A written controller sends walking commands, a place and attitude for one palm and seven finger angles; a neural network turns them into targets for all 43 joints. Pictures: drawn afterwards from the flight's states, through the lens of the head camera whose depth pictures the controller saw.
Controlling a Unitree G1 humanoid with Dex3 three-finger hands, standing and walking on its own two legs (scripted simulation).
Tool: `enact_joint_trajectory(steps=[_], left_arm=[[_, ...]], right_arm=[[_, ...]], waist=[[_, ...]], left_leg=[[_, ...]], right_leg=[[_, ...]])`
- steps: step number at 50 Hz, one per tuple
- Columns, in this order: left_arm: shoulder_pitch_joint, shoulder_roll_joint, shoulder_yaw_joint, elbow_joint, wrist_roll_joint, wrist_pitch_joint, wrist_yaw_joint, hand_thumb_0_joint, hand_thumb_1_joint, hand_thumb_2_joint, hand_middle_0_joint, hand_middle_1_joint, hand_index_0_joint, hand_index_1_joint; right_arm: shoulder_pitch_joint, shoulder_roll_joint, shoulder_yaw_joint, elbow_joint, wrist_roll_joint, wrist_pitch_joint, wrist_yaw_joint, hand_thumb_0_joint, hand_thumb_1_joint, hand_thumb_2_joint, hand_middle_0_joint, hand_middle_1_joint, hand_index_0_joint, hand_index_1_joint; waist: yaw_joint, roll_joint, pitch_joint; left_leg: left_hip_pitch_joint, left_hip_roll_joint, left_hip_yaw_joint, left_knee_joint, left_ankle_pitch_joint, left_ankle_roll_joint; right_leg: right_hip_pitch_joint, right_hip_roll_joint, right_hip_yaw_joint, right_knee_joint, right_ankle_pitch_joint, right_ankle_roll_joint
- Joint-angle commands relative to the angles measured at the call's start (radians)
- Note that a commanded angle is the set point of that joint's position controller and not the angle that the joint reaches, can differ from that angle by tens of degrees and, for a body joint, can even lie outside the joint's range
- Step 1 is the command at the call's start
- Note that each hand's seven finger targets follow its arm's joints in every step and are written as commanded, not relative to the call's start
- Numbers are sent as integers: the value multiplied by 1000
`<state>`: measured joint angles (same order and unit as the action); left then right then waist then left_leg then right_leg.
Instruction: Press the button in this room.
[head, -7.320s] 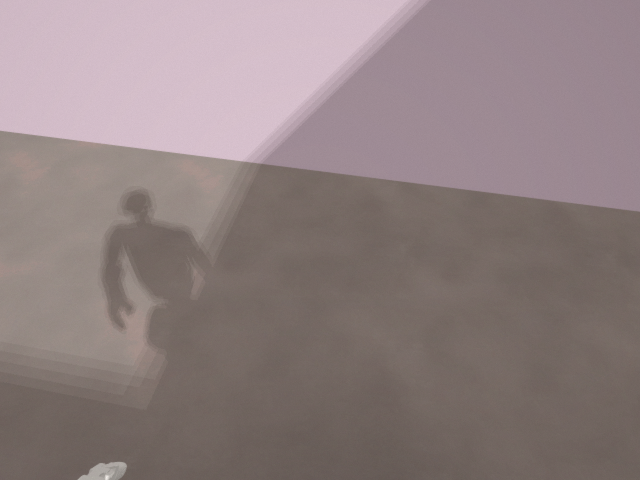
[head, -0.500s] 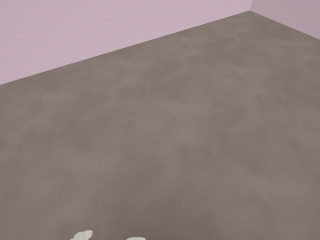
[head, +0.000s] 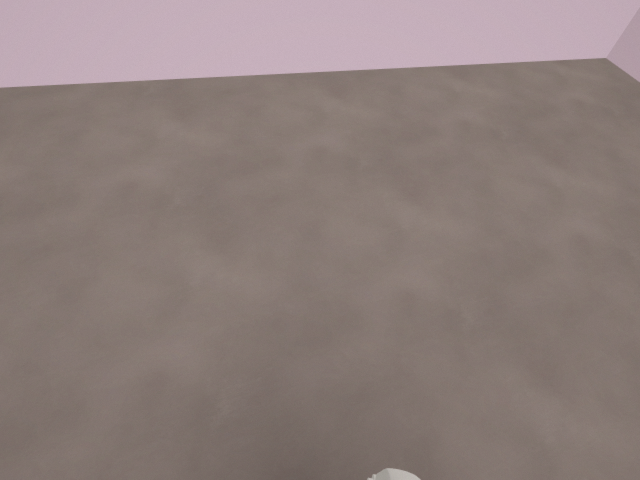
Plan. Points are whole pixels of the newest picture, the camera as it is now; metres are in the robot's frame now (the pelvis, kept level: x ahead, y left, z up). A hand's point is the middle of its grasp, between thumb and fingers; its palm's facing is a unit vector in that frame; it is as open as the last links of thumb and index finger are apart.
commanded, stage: turn or walk to find it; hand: left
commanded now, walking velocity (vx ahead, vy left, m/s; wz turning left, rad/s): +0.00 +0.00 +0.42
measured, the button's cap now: out of the picture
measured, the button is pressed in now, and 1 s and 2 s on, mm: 0 0 0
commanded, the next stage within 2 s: none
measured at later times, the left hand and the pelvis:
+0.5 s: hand out of the picture +0.02 +0.16 -0.14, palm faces +0.24 -0.93 -0.27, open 7.4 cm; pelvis -0.03 -0.05 +0.00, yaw +14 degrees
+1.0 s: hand out of the picture -0.11 +0.22 -0.17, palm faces +0.47 -0.85 -0.24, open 7.4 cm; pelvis -0.07 +0.00 +0.00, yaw +26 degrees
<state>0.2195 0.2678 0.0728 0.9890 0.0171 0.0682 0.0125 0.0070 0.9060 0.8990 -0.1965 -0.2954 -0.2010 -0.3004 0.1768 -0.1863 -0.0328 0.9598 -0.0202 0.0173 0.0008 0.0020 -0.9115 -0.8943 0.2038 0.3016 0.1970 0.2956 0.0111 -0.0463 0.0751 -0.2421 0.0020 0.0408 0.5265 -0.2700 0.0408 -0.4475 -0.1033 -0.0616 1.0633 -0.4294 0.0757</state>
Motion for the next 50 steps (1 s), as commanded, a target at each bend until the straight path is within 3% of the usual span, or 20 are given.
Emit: enact_joint_trajectory(steps=[1,8,13,14,15,16,17,19,21,29,32,35,36,37,38,39,41,42,44,50], left_arm=[[-39,45,3,-91,-3,-33,0,0,900,900,-200,-300,-200,-300],[-70,25,-4,-125,-8,-38,8,0,900,900,-200,-300,-200,-300],[37,36,1,-110,-11,-54,15,0,900,900,-200,-300,-200,-300],[65,72,6,-106,-7,-64,19,0,900,900,-200,-300,-200,-300],[75,148,23,-107,8,-73,28,0,900,900,-200,-300,-200,-300],[59,184,28,-127,7,-72,26,0,900,900,-200,-300,-200,-300],[20,160,31,-140,1,-74,29,0,900,900,-200,-300,-200,-300],[-69,103,13,-157,-1,-70,27,0,900,900,-200,-300,-200,-300],[-77,73,3,-157,1,-81,23,0,900,900,-200,-300,-200,-300],[67,123,17,-89,13,-77,20,0,900,900,-200,-300,-200,-300],[74,150,26,-75,16,-69,19,0,900,900,-200,-300,-200,-300],[47,154,28,-68,10,-61,16,0,900,900,-200,-300,-200,-300],[42,139,27,-69,1,-55,14,0,900,900,-200,-300,-200,-300],[63,89,20,-93,-8,-47,10,0,900,900,-200,-300,-200,-300],[27,35,-1,-131,-4,-42,6,0,900,900,-200,-300,-200,-300],[-39,50,-4,-134,3,-25,17,0,900,900,-200,-300,-200,-300],[-78,57,7,-115,-1,-29,6,0,900,900,-200,-300,-200,-300],[-38,53,8,-96,0,-31,0,0,900,900,-200,-300,-200,-300],[-6,56,7,-73,0,-34,-5,0,900,900,-200,-300,-200,-300],[-45,50,4,-101,-2,-33,2,0,900,900,-200,-300,-200,-300]], right_arm=[[57,-204,-56,-44,2,-15,-21,0,-900,-900,200,300,200,300],[62,-214,-68,-54,-6,-1,-16,0,-900,-900,200,300,200,300],[21,-202,-73,-73,0,6,-8,0,-900,-900,200,300,200,300],[22,-175,-71,-75,8,5,-4,0,-900,-900,200,300,200,300],[38,-109,-61,-93,15,3,2,0,-900,-900,200,300,200,300],[20,-119,-64,-109,4,12,0,0,-900,-900,200,300,200,300],[15,-150,-74,-95,-7,28,0,0,-900,-900,200,300,200,300],[40,-140,-78,-61,-3,39,11,0,-900,-900,200,300,200,300],[79,-122,-70,-35,-5,41,16,0,-900,-900,200,300,200,300],[-38,-101,-48,-52,6,33,14,0,-900,-900,200,300,200,300],[-45,-95,-39,-57,13,24,12,0,-900,-900,200,300,200,300],[20,-104,-39,-42,12,12,8,0,-900,-900,200,300,200,300],[56,-134,-45,-34,10,3,9,0,-900,-900,200,300,200,300],[80,-227,-64,-38,2,-9,7,0,-900,-900,200,300,200,300],[121,-305,-80,-35,2,-3,3,0,-900,-900,200,300,200,300],[146,-296,-80,-15,1,-3,-7,0,-900,-900,200,300,200,300],[58,-238,-62,-32,-3,-3,-20,0,-900,-900,200,300,200,300],[9,-222,-54,-48,-2,-7,-20,0,-900,-900,200,300,200,300],[1,-210,-49,-56,4,-15,-20,0,-900,-900,200,300,200,300],[52,-209,-59,-52,2,-12,-18,0,-900,-900,200,300,200,300]], waist=[[-37,168,-96],[-48,194,-103],[6,176,-135],[19,105,-145],[21,-132,-140],[32,-211,-100],[22,-217,-64],[-33,-77,8],[-43,-96,-6],[33,-131,-54],[40,-166,-82],[-3,-152,-112],[-28,-70,-132],[-40,185,-159],[-62,369,-141],[-91,343,-140],[-57,250,-48],[-26,211,-56],[-15,191,-77],[-39,175,-95]], left_leg=[[145,237,-257,-206,426,118],[113,237,-354,-186,399,138],[-23,162,-359,-107,326,81],[-113,112,-323,-38,237,34],[-306,-13,-182,137,-19,-35],[-334,-67,-110,355,-280,-67],[-323,-27,-156,506,-275,-61],[-320,2,-137,652,-169,-68],[-316,14,-97,685,-95,-91],[-241,33,-8,393,-193,-115],[-164,26,26,255,-202,-99],[-26,16,60,23,-55,-85],[99,38,38,-117,81,-72],[241,226,-215,-186,269,4],[245,407,-393,-207,525,117],[156,403,-378,-214,435,142],[79,313,-325,-219,365,130],[90,275,-270,-210,380,115],[107,235,-223,-212,419,99],[152,236,-288,-213,402,125]], right_leg=[[-72,5,34,-33,18,10],[16,41,39,-235,-29,0],[270,68,13,-589,165,-20],[386,12,66,-707,233,-35],[491,-211,290,-773,227,-113],[368,-375,404,-822,256,-221],[258,-356,383,-845,200,-242],[181,-261,234,-819,212,-206],[225,-203,107,-777,344,-183],[362,-247,35,-701,588,-214],[360,-262,29,-658,624,-220],[324,-243,-34,-564,585,-160],[243,-217,-70,-474,503,-110],[40,-109,-126,-292,212,-38],[-110,-28,-100,-119,-217,1],[-77,-31,-5,-15,-216,-8],[-114,-29,38,57,-82,-10],[-101,-22,32,66,-22,-5],[-78,-16,30,57,29,3],[-71,5,43,-46,17,17]])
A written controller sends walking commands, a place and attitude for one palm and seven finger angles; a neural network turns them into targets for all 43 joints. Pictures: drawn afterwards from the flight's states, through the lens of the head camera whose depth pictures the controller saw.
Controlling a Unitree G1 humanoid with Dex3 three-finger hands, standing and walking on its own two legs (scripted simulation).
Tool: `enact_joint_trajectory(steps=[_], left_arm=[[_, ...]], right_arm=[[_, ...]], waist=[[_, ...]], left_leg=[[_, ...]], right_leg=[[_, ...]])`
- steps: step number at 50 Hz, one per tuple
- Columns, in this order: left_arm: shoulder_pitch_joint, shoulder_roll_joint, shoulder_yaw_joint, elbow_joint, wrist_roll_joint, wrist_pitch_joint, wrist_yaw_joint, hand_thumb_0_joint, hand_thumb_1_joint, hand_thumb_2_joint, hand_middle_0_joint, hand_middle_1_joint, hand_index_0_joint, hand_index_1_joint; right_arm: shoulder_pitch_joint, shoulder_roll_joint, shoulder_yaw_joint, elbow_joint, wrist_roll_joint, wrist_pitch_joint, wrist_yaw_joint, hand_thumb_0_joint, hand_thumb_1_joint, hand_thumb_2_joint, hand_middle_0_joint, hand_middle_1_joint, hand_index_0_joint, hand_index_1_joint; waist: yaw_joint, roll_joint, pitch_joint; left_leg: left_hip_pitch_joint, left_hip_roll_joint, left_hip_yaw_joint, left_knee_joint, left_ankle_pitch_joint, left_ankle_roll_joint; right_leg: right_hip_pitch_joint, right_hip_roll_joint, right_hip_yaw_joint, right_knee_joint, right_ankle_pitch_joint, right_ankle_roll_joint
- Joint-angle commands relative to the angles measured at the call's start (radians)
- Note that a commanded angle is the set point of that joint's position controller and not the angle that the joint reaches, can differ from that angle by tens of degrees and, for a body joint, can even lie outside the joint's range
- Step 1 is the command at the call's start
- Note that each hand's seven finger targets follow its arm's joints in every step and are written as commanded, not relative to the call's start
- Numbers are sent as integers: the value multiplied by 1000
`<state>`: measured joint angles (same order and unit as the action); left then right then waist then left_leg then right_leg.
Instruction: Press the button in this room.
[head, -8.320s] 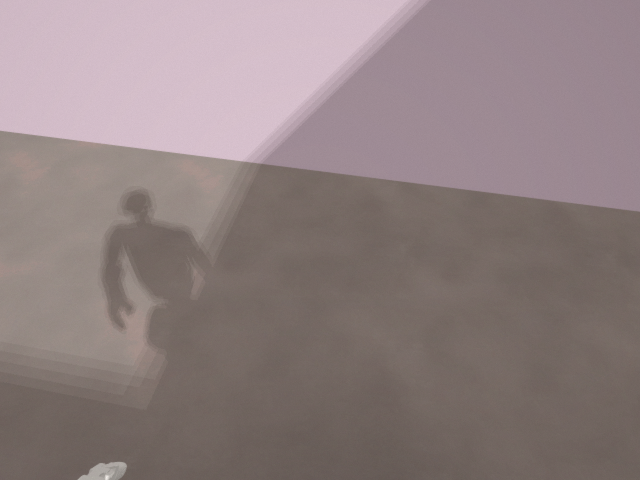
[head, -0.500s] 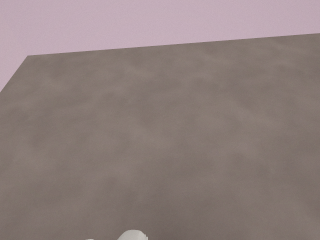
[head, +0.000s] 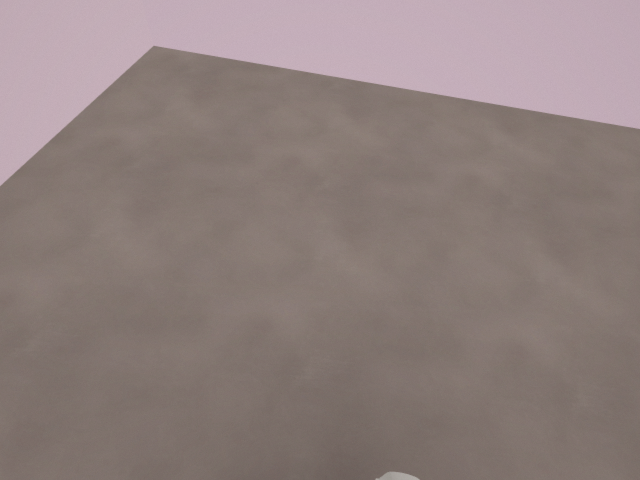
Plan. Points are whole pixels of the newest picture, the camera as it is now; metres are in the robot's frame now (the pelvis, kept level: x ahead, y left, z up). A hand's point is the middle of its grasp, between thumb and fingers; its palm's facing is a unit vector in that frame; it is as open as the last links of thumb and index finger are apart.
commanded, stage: turn or walk to find it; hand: left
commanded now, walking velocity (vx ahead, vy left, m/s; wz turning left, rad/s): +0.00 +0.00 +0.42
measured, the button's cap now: out of the picture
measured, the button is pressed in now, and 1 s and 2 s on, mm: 0 0 0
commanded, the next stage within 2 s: none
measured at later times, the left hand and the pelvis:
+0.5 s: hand out of the picture +0.00 +0.15 -0.15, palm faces +0.24 -0.93 -0.26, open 7.4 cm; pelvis -0.03 -0.05 +0.00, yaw +14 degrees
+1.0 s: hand out of the picture -0.08 +0.21 -0.17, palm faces +0.46 -0.85 -0.25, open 7.4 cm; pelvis -0.06 -0.01 +0.00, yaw +26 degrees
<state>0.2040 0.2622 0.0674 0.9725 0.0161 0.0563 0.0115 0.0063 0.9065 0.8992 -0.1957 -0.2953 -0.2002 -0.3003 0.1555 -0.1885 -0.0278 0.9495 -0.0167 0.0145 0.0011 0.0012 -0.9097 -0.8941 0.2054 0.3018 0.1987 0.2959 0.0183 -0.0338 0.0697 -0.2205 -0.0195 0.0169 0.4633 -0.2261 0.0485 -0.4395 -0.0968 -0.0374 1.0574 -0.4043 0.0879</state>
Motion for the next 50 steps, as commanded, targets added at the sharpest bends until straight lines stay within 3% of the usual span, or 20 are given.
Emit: enact_joint_trajectory(steps=[1,6,10,11,12,13,14,16,17,21,29,31,33,34,35,36,37,39,42,50], left_arm=[[-46,54,8,-92,-1,-21,5,0,900,900,-200,-300,-200,-300],[-67,32,2,-120,-7,-27,9,0,900,900,-200,-300,-200,-300],[52,44,6,-97,-11,-43,14,0,900,900,-200,-300,-200,-300],[80,80,12,-93,-6,-52,18,0,900,900,-200,-300,-200,-300],[88,163,30,-97,10,-60,27,0,900,900,-200,-300,-200,-300],[67,200,30,-120,8,-54,25,0,900,900,-200,-300,-200,-300],[33,174,40,-128,2,-57,32,0,900,900,-200,-300,-200,-300],[-60,111,17,-145,1,-58,25,0,900,900,-200,-300,-200,-300],[-78,88,7,-148,-1,-63,22,0,900,900,-200,-300,-200,-300],[-17,85,10,-121,4,-70,24,0,900,900,-200,-300,-200,-300],[98,151,30,-56,16,-60,19,0,900,900,-200,-300,-200,-300],[90,162,33,-47,16,-55,18,0,900,900,-200,-300,-200,-300],[63,154,33,-47,4,-48,17,0,900,900,-200,-300,-200,-300],[66,123,28,-53,-5,-41,14,0,900,900,-200,-300,-200,-300],[74,54,14,-91,-8,-36,7,0,900,900,-200,-300,-200,-300],[-5,53,-1,-114,3,-25,13,0,900,900,-200,-300,-200,-300],[-40,48,4,-110,1,-17,17,0,900,900,-200,-300,-200,-300],[-44,65,11,-85,-2,-20,4,0,900,900,-200,-300,-200,-300],[2,56,4,-66,-3,-25,-1,0,900,900,-200,-300,-200,-300],[-21,39,-1,-103,-8,-28,6,0,900,900,-200,-300,-200,-300]], right_arm=[[81,-205,-65,-41,-3,-7,-17,0,-900,-900,200,300,200,300],[81,-214,-74,-50,-11,3,-15,0,-900,-900,200,300,200,300],[43,-200,-80,-66,-4,9,-9,0,-900,-900,200,300,200,300],[47,-171,-77,-68,3,9,-4,0,-900,-900,200,300,200,300],[67,-104,-66,-87,11,8,2,0,-900,-900,200,300,200,300],[42,-115,-72,-105,1,14,1,0,-900,-900,200,300,200,300],[27,-144,-82,-99,-7,35,0,0,-900,-900,200,300,200,300],[62,-135,-84,-49,-9,44,12,0,-900,-900,200,300,200,300],[96,-124,-80,-30,-10,46,16,0,-900,-900,200,300,200,300],[95,-114,-74,-17,-8,48,17,0,-900,-900,200,300,200,300],[-22,-92,-46,-43,9,28,11,0,-900,-900,200,300,200,300],[6,-94,-42,-35,12,20,7,0,-900,-900,200,300,200,300],[69,-112,-43,-18,9,9,6,0,-900,-900,200,300,200,300],[97,-164,-54,-14,6,-2,9,0,-900,-900,200,300,200,300],[120,-264,-77,-22,-2,-7,5,0,-900,-900,200,300,200,300],[162,-294,-84,-5,-2,2,-2,0,-900,-900,200,300,200,300],[145,-273,-81,1,-4,-2,-14,0,-900,-900,200,300,200,300],[44,-216,-60,-23,-5,-2,-21,0,-900,-900,200,300,200,300],[22,-218,-58,-35,-1,-10,-22,0,-900,-900,200,300,200,300],[22,-224,-72,-55,-9,5,-14,0,-900,-900,200,300,200,300]], waist=[[-52,164,-84],[-56,187,-97],[4,155,-135],[15,73,-141],[18,-163,-135],[28,-212,-88],[20,-248,-61],[-38,-90,23],[-52,-89,20],[-29,-117,-11],[36,-170,-78],[20,-174,-108],[-23,-130,-136],[-41,8,-158],[-53,308,-147],[-92,298,-133],[-86,318,-119],[-44,227,-45],[-29,179,-91],[-38,197,-81]], left_leg=[[124,259,-285,-150,349,123],[66,247,-358,-127,328,129],[-63,177,-346,-44,253,72],[-161,121,-300,25,137,21],[-359,-7,-153,212,-118,-50],[-366,-47,-88,432,-332,-72],[-353,-7,-127,582,-329,-68],[-343,21,-113,735,-199,-75],[-339,25,-94,758,-145,-86],[-324,47,-55,721,-122,-116],[-206,47,35,331,-261,-110],[-133,33,64,212,-215,-101],[20,36,72,-15,-21,-86],[167,116,-23,-114,113,-60],[272,366,-331,-121,440,52],[185,435,-359,-137,493,138],[150,395,-339,-135,474,142],[67,315,-259,-130,421,120],[142,261,-197,-100,525,111],[57,246,-291,-90,423,119]], right_leg=[[-74,4,22,-64,-21,3],[31,42,17,-248,-57,-15],[276,65,-7,-589,144,-30],[395,1,46,-705,197,-47],[494,-235,294,-779,151,-133],[347,-386,374,-820,179,-228],[233,-376,381,-847,115,-251],[147,-257,217,-826,102,-208],[162,-214,138,-805,171,-189],[235,-211,62,-777,273,-195],[369,-264,33,-671,558,-235],[364,-260,7,-619,607,-217],[302,-228,-63,-517,552,-148],[167,-177,-107,-380,398,-94],[-99,-52,-153,-197,-71,-18],[-98,-29,-74,-61,-239,-17],[-117,-30,-15,8,-205,-18],[-107,-31,8,48,-81,-18],[-89,-9,-2,-4,-39,-3],[56,40,-13,-271,-44,-10]])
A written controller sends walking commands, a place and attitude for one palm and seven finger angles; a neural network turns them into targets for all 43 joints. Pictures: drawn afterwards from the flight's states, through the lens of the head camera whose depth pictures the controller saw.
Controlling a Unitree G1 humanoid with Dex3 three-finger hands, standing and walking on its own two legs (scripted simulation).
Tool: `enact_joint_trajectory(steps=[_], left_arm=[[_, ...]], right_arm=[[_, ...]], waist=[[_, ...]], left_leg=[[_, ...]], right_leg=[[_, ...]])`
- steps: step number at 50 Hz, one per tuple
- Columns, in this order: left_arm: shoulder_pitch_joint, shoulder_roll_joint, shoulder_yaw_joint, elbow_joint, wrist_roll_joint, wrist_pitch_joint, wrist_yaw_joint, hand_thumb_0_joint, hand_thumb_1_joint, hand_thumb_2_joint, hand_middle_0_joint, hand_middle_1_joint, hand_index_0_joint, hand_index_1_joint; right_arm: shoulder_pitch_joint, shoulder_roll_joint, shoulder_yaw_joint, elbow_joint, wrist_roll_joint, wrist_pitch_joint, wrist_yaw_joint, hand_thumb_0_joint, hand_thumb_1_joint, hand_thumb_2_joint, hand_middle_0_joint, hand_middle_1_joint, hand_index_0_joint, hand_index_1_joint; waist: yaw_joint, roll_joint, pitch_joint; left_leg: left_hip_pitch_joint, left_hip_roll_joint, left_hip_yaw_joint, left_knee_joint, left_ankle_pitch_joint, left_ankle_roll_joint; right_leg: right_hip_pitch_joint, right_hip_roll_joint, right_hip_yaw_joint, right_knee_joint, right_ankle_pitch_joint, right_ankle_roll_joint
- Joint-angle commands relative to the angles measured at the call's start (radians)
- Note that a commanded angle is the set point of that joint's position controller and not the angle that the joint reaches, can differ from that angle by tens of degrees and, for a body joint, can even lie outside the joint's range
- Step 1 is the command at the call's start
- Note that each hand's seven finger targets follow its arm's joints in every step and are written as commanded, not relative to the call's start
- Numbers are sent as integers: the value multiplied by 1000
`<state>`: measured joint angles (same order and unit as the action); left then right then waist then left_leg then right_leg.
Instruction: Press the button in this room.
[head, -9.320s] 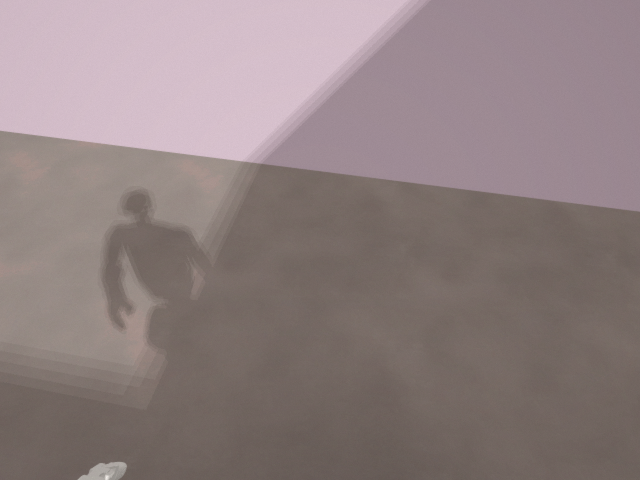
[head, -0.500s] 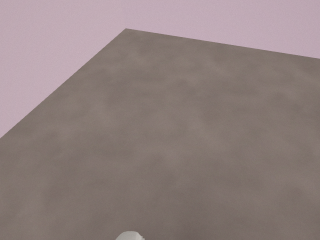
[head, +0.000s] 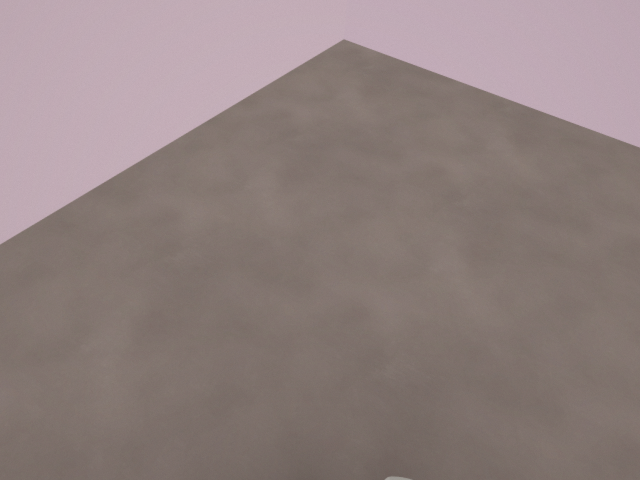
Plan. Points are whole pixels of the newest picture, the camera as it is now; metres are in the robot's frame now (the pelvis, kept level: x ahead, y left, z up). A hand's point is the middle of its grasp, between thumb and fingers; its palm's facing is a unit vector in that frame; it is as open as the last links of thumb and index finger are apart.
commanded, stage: turn or walk to find it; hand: left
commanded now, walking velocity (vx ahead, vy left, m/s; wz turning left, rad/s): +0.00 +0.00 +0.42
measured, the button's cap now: out of the picture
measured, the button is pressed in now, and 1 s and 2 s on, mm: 0 0 0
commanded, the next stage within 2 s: stand and wait in 1.20 s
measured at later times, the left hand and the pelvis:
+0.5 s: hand out of the picture -0.02 +0.21 -0.18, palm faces +0.27 -0.94 -0.22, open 7.4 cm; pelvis -0.02 +0.00 -0.01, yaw +15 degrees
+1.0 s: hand out of the picture +0.00 +0.21 -0.15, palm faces +0.42 -0.86 -0.28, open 7.4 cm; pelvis -0.02 -0.02 -0.01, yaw +26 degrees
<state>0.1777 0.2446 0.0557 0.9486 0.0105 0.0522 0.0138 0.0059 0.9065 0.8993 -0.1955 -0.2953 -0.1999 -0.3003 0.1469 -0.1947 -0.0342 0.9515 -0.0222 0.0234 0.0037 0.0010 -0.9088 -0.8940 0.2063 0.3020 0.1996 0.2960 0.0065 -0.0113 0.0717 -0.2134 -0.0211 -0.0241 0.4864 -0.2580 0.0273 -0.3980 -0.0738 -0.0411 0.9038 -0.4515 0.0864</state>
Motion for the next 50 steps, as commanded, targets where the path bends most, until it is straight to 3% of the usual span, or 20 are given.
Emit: enact_joint_trajectory(steps=[1,4,5,6,7,11,20,23,24,25,26,28,32,39,45,46,47,48,49,50], left_arm=[[18,57,10,-80,-3,-28,5,0,900,900,-200,-300,-200,-300],[109,87,18,-61,0,-49,9,0,900,900,-200,-300,-200,-300],[136,150,29,-62,12,-61,17,0,900,900,-200,-300,-200,-300],[133,221,44,-69,20,-64,20,0,900,900,-200,-300,-200,-300],[131,206,46,-80,9,-63,21,0,900,900,-200,-300,-200,-300],[-33,119,23,-118,13,-61,21,0,900,900,-200,-300,-200,-300],[95,183,45,-57,23,-53,16,0,900,900,-200,-300,-200,-300],[66,179,46,-50,12,-42,14,0,900,900,-200,-300,-200,-300],[69,151,40,-55,3,-34,11,0,900,900,-200,-300,-200,-300],[88,82,29,-87,-4,-28,4,0,900,900,-200,-300,-200,-300],[13,63,10,-115,5,-22,7,0,900,900,-200,-300,-200,-300],[-43,70,20,-94,1,-11,11,0,900,900,-200,-300,-200,-300],[0,71,20,-50,3,-20,-3,0,900,900,-200,-300,-200,-300],[-55,58,12,-81,-1,-21,4,0,900,900,-200,-300,-200,-300],[47,57,14,-70,-7,-38,9,0,900,900,-200,-300,-200,-300],[87,74,18,-61,-4,-46,12,0,900,900,-200,-300,-200,-300],[108,138,29,-62,8,-57,19,0,900,900,-200,-300,-200,-300],[112,210,44,-71,18,-60,22,0,900,900,-200,-300,-200,-300],[102,207,50,-83,9,-58,26,0,900,900,-200,-300,-200,-300],[49,182,47,-94,9,-56,27,0,900,900,-200,-300,-200,-300]], right_arm=[[27,-216,-68,-61,-4,-2,-15,0,-900,-900,200,300,200,300],[12,-193,-70,-69,8,-2,-10,0,-900,-900,200,300,200,300],[36,-139,-63,-79,15,-4,-4,0,-900,-900,200,300,200,300],[23,-93,-55,-110,15,-2,-1,0,-900,-900,200,300,200,300],[6,-136,-65,-103,3,14,-6,0,-900,-900,200,300,200,300],[68,-117,-67,-44,0,32,15,0,-900,-900,200,300,200,300],[-10,-84,-39,-59,14,13,13,0,-900,-900,200,300,200,300],[81,-101,-39,-32,12,0,8,0,-900,-900,200,300,200,300],[112,-143,-48,-28,11,-10,11,0,-900,-900,200,300,200,300],[139,-248,-71,-34,2,-18,7,0,-900,-900,200,300,200,300],[193,-290,-81,-18,3,-12,-2,0,-900,-900,200,300,200,300],[150,-243,-69,-9,1,-14,-23,0,-900,-900,200,300,200,300],[74,-189,-48,-35,3,-25,-25,0,-900,-900,200,300,200,300],[118,-199,-61,-30,0,-16,-22,0,-900,-900,200,300,200,300],[54,-199,-71,-55,-1,-3,-15,0,-900,-900,200,300,200,300],[49,-182,-70,-60,5,-3,-13,0,-900,-900,200,300,200,300],[66,-132,-64,-68,15,-5,-6,0,-900,-900,200,300,200,300],[54,-86,-55,-99,14,-5,-2,0,-900,-900,200,300,200,300],[29,-133,-70,-101,4,14,-6,0,-900,-900,200,300,200,300],[22,-133,-73,-85,2,23,-4,0,-900,-900,200,300,200,300]], waist=[[-21,182,-87],[26,111,-119],[33,-66,-152],[41,-278,-108],[52,-248,-100],[-32,-121,-31],[44,-187,-86],[-11,-147,-120],[-28,-19,-142],[-39,275,-151],[-77,287,-131],[-64,294,-108],[-22,145,-90],[-50,140,-97],[4,149,-111],[24,112,-129],[30,-66,-148],[39,-276,-106],[49,-256,-95],[24,-191,-48]], left_leg=[[34,239,-262,-100,456,135],[-76,164,-237,13,335,62],[-221,76,-149,156,119,4],[-355,-48,-17,367,-290,-51],[-340,-7,-77,539,-333,-46],[-305,40,-28,727,-141,-67],[-190,47,95,287,-216,-82],[-20,44,120,24,-19,-67],[114,95,45,-95,116,-47],[227,340,-277,-137,406,58],[175,438,-337,-156,565,149],[117,362,-276,-146,515,143],[98,261,-161,-141,525,121],[133,270,-249,-131,506,153],[-34,205,-281,-58,413,106],[-98,165,-262,-7,313,68],[-237,79,-175,123,107,6],[-371,-51,-27,338,-274,-53],[-340,-11,-68,521,-329,-50],[-342,5,-81,640,-290,-47]], right_leg=[[49,27,-14,-178,26,-12],[272,12,-11,-492,266,-22],[411,-154,149,-568,327,-70],[397,-378,354,-609,430,-192],[282,-407,352,-634,408,-246],[157,-250,90,-603,339,-198],[300,-287,4,-494,595,-222],[238,-261,-67,-373,548,-149],[130,-216,-107,-242,432,-95],[-116,-84,-154,-47,32,-17],[-151,-50,-81,98,-197,-11],[-170,-54,16,219,-105,-17],[-126,-38,13,201,30,-7],[-95,-6,21,26,-10,-1],[178,42,-14,-349,149,-21],[285,18,-1,-491,246,-26],[414,-136,143,-581,260,-70],[398,-368,363,-627,337,-185],[261,-419,372,-653,318,-249],[190,-373,344,-657,272,-257]])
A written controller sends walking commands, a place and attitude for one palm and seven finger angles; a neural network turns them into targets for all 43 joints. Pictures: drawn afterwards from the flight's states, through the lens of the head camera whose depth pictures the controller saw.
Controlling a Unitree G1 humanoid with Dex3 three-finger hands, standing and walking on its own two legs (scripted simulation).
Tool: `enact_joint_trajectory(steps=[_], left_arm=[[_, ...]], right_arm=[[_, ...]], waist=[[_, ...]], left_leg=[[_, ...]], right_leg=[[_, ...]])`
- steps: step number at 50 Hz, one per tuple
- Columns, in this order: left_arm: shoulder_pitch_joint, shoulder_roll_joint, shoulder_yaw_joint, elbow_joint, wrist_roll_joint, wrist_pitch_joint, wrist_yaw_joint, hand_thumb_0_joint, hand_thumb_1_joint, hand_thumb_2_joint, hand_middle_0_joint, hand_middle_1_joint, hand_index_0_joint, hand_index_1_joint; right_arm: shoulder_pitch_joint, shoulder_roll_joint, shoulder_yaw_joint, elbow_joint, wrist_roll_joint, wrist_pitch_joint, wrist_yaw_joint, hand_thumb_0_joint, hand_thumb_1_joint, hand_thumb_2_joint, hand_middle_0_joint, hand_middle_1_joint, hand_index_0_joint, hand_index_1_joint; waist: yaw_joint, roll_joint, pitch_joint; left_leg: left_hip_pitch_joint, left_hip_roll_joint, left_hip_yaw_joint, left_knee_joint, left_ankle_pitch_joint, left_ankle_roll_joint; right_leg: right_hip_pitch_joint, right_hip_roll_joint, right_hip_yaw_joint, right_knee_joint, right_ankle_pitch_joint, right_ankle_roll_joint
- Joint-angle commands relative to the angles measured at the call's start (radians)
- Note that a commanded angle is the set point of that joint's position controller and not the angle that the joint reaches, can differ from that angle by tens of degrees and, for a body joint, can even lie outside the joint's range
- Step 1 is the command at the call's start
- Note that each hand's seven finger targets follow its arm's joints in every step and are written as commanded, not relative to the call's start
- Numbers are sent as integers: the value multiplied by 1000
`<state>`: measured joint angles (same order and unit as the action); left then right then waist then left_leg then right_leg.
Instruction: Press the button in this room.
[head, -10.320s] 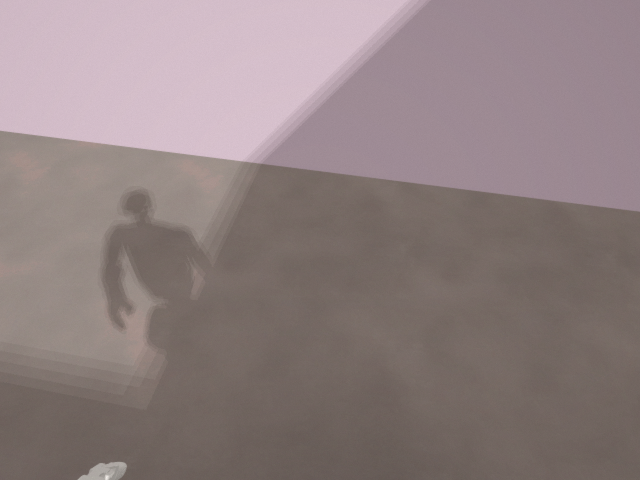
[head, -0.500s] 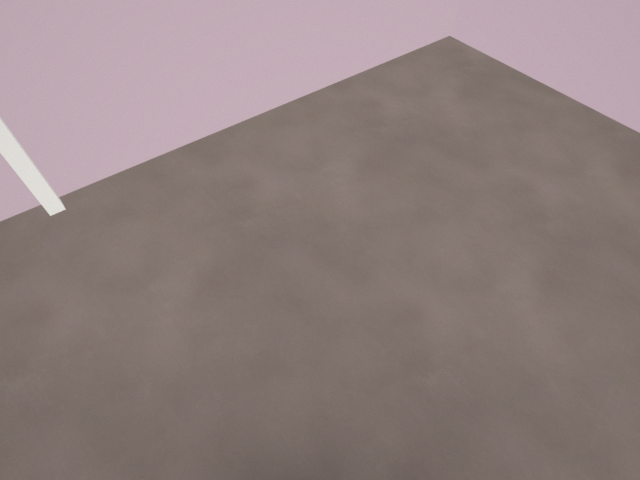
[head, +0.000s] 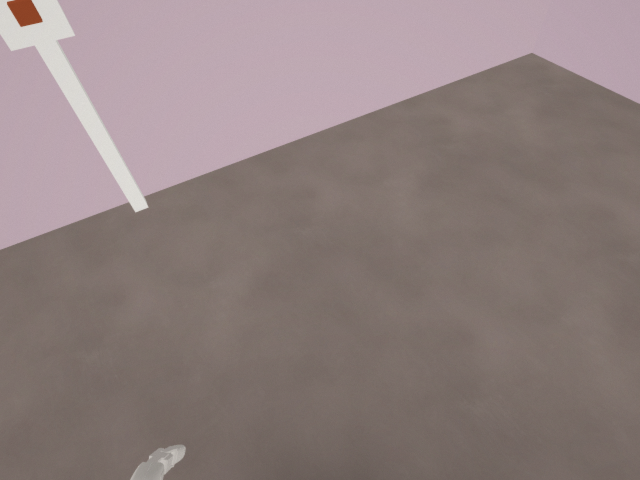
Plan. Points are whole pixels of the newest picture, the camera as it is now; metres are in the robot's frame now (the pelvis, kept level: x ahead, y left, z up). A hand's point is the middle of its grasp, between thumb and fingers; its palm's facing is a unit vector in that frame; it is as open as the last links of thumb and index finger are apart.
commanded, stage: turn or walk to find it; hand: left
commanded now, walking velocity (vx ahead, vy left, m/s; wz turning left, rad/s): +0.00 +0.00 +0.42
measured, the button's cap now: (25, 11) +1.25 +0.87 +0.08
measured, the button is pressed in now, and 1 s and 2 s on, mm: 0 0 0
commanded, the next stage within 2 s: stand and wait in 0.20 s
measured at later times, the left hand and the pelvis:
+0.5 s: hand out of the picture -0.06 +0.23 -0.18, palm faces +0.24 -0.94 -0.24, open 7.4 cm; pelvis -0.02 +0.02 +0.00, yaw +10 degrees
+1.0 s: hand out of the picture -0.08 +0.23 -0.18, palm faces +0.36 -0.91 -0.20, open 7.3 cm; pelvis -0.06 +0.03 -0.01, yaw +19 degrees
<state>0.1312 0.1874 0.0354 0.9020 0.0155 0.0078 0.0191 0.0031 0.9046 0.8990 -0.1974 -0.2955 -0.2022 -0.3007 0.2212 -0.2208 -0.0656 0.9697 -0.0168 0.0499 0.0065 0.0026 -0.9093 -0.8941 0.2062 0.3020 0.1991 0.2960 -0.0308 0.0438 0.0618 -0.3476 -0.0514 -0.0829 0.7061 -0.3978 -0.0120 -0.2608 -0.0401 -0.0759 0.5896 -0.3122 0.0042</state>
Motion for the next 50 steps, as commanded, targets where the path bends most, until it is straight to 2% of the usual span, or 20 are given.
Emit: enact_joint_trajectory(steps=[1,4,13,17,18,19,20,21,25,31,33,35,37,39,45,46,47,48,49,50], left_arm=[[52,206,57,-56,3,-12,19,0,900,900,-200,-300,-200,-300],[9,156,41,-65,6,-20,17,0,900,900,-200,-300,-200,-300],[168,220,58,18,18,-16,12,0,900,900,-200,-300,-200,-300],[145,200,49,54,1,-6,13,0,900,900,-200,-300,-200,-300],[162,153,40,47,-6,-1,11,0,900,900,-200,-300,-200,-300],[160,98,18,36,-8,3,6,0,900,900,-200,-300,-200,-300],[121,89,10,34,-4,13,11,0,900,900,-200,-300,-200,-300],[92,91,12,48,-5,22,14,0,900,900,-200,-300,-200,-300],[138,71,2,121,-4,19,-1,0,900,900,-200,-300,-200,-300],[229,59,-12,179,0,1,6,0,900,900,-200,-300,-200,-300],[217,127,1,172,6,-13,13,0,900,900,-200,-300,-200,-300],[189,190,27,147,8,-16,13,0,900,900,-200,-300,-200,-300],[182,175,36,124,13,-10,15,0,900,900,-200,-300,-200,-300],[152,167,44,101,17,-9,20,0,900,900,-200,-300,-200,-300],[129,203,65,68,16,-3,15,0,900,900,-200,-300,-200,-300],[132,202,64,67,8,1,12,0,900,900,-200,-300,-200,-300],[123,182,59,58,0,7,7,0,900,900,-200,-300,-200,-300],[102,135,52,26,-4,13,-4,0,900,900,-200,-300,-200,-300],[18,104,40,-30,4,12,-15,0,900,900,-200,-300,-200,-300],[-55,104,40,-39,13,18,-14,0,900,900,-200,-300,-200,-300]], right_arm=[[-42,-103,-43,-82,-5,0,0,0,-900,-900,200,300,200,300],[24,-81,-37,-46,-5,6,12,0,-900,-900,200,300,200,300],[-90,-49,-1,-63,8,-13,2,0,-900,-900,200,300,200,300],[19,-63,6,-9,8,-39,-7,0,-900,-900,200,300,200,300],[40,-126,-5,-5,2,-52,-9,0,-900,-900,200,300,200,300],[48,-190,-14,-3,1,-52,-12,0,-900,-900,200,300,200,300],[46,-194,-15,8,-1,-48,-24,0,-900,-900,200,300,200,300],[18,-175,-9,16,-4,-52,-35,0,-900,-900,200,300,200,300],[-66,-122,11,19,-1,-56,-42,0,-900,-900,200,300,200,300],[-60,-97,6,53,8,-56,-37,0,-900,-900,200,300,200,300],[-44,-50,12,41,18,-52,-28,0,-900,-900,200,300,200,300],[-56,-31,4,21,10,-29,-22,0,-900,-900,200,300,200,300],[-87,-50,-6,5,5,-19,-18,0,-900,-900,200,300,200,300],[-81,-39,-8,0,10,-18,-12,0,-900,-900,200,300,200,300],[-20,-25,-4,-13,9,-27,-4,0,-900,-900,200,300,200,300],[11,-33,-2,-7,5,-30,-4,0,-900,-900,200,300,200,300],[54,-62,-7,-1,0,-37,-3,0,-900,-900,200,300,200,300],[96,-146,-27,-2,-14,-41,-4,0,-900,-900,200,300,200,300],[162,-222,-39,-6,-18,-43,-6,0,-900,-900,200,300,200,300],[181,-227,-45,15,-17,-50,-13,0,-900,-900,200,300,200,300]], waist=[[38,-177,4],[3,-190,-12],[87,-238,-73],[24,-180,-125],[17,2,-162],[18,202,-149],[-5,201,-122],[-1,242,-88],[38,109,-30],[63,48,-46],[46,-109,-29],[52,-343,-3],[72,-280,45],[60,-196,25],[49,-195,-73],[35,-182,-92],[10,-86,-109],[-16,160,-88],[-54,260,-40],[-71,267,-11]], left_leg=[[-210,56,-13,486,-83,-11],[-182,73,33,508,23,-38],[-67,76,132,88,-78,-43],[212,77,162,-312,225,-21],[347,209,17,-367,415,23],[394,387,-163,-358,673,109],[306,426,-160,-385,683,179],[242,399,-143,-398,667,186],[206,317,-27,-385,643,167],[171,252,2,-320,464,108],[75,148,59,-229,283,34],[41,66,130,-90,37,-5],[-24,74,98,147,-99,2],[-54,87,91,248,-120,1],[44,75,170,-69,3,-20],[141,73,180,-168,86,-16],[244,105,129,-274,121,-3],[291,276,-163,-396,-54,75],[249,426,-385,-533,-227,163],[185,439,-449,-591,-345,187]], right_leg=[[15,-354,288,-329,129,-156],[28,-270,104,-291,226,-110],[179,-310,59,-193,522,-152],[94,-245,-4,-52,461,-58],[-31,-168,-58,67,267,0],[-177,-85,-72,180,-156,43],[-164,-71,-18,289,-293,50],[-158,-72,34,346,-279,50],[-117,-67,36,285,-166,47],[66,-49,-8,-116,82,54],[118,-159,116,-204,248,12],[31,-291,229,-297,164,-87],[-20,-336,242,-334,161,-157],[8,-341,175,-292,298,-166],[86,-310,30,-140,376,-109],[32,-297,4,-116,254,-69],[-67,-257,-33,-48,40,-17],[-262,-135,-94,128,-225,42],[-371,-48,-92,343,-292,58],[-413,-66,4,471,-262,44]])
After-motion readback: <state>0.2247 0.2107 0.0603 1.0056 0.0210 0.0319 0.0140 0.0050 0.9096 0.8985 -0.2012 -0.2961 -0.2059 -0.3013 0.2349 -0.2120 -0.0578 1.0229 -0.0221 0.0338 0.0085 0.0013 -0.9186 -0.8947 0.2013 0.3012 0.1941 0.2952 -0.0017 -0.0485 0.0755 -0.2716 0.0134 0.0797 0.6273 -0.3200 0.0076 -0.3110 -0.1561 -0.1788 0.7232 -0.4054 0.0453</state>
